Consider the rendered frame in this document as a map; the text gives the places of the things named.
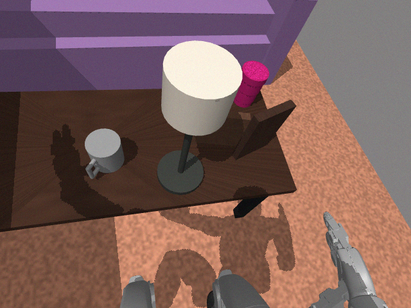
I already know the right robot hand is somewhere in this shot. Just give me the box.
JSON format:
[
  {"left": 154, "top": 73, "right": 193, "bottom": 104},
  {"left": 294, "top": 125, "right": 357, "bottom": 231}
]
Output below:
[{"left": 309, "top": 212, "right": 377, "bottom": 308}]

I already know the coffee table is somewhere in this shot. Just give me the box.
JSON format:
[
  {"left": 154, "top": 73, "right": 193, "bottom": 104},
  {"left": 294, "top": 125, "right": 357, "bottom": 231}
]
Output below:
[{"left": 0, "top": 89, "right": 297, "bottom": 232}]

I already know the desk lamp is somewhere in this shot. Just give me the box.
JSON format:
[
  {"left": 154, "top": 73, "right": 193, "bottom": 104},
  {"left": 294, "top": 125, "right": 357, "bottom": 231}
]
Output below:
[{"left": 157, "top": 40, "right": 243, "bottom": 195}]

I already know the sofa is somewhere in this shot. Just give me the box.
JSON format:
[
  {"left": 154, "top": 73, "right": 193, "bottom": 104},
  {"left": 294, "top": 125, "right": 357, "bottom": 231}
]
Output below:
[{"left": 0, "top": 0, "right": 318, "bottom": 92}]

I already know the right robot arm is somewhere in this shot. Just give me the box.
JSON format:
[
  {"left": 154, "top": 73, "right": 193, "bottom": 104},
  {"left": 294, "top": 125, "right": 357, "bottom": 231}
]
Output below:
[{"left": 348, "top": 295, "right": 388, "bottom": 308}]

